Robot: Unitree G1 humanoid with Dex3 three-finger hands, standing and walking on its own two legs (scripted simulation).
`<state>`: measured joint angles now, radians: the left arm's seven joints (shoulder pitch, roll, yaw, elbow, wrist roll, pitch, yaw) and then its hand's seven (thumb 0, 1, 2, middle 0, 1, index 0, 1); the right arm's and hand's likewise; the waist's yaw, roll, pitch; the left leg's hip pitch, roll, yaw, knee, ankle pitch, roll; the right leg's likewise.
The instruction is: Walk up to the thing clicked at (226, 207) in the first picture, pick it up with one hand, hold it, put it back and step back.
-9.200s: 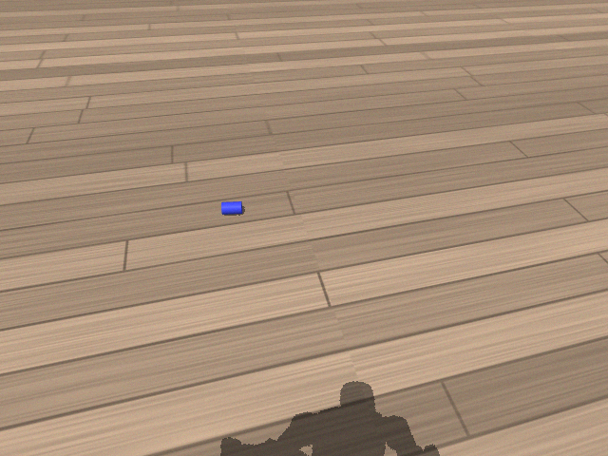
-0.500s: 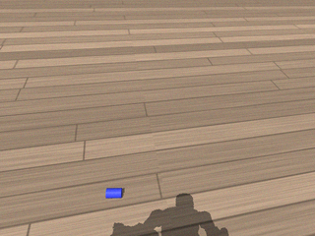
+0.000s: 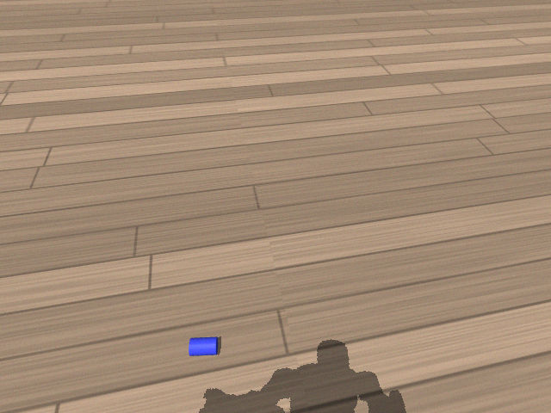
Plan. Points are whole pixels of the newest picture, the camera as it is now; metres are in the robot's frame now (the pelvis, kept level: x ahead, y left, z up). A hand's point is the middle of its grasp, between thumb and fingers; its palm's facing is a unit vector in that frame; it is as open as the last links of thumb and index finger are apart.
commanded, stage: stand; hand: left
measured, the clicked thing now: (203, 346) +0.50 +0.25 -0.75
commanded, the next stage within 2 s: none
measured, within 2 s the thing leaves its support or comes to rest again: neither
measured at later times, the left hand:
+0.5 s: hand out of the picture +0.06 +0.25 -0.15, palm faces -0.01 -0.94 -0.34, open 7.4 cm
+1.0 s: hand out of the picture +0.04 +0.25 -0.16, palm faces -0.01 -0.94 -0.33, open 7.4 cm
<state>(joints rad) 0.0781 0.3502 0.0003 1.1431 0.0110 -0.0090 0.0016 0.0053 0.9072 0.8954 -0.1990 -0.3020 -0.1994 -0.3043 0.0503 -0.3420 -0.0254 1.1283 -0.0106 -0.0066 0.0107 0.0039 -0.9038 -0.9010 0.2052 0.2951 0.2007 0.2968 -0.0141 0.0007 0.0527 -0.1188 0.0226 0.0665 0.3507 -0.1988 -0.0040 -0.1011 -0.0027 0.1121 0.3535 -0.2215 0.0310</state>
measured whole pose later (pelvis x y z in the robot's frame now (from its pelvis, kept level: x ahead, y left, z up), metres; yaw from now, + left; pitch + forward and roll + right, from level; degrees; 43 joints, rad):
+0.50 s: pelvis -0.02 -0.01 +0.00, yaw +2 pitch -3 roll +0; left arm 0.10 0.35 0.00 1.13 0.01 0.00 -0.01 0.01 0.91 0.90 -0.20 -0.30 -0.20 -0.30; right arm 0.08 -0.35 -0.01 1.14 -0.01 -0.01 0.01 0.00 -0.90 -0.90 0.20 0.30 0.20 0.30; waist -0.02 0.00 0.05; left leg -0.12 0.02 0.04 0.32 -0.15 -0.01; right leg -0.09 0.00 0.08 0.32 -0.18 0.02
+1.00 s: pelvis -0.02 +0.00 +0.00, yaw +2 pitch -2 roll +0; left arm 0.13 0.35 0.00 1.12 0.01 -0.01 -0.01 0.01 0.91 0.90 -0.20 -0.30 -0.20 -0.30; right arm 0.10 -0.35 -0.01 1.14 -0.01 -0.01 0.01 0.00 -0.90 -0.90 0.20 0.30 0.20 0.30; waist -0.01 -0.01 0.05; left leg -0.14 0.02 0.03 0.33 -0.16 0.00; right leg -0.10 -0.01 0.07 0.32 -0.18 0.03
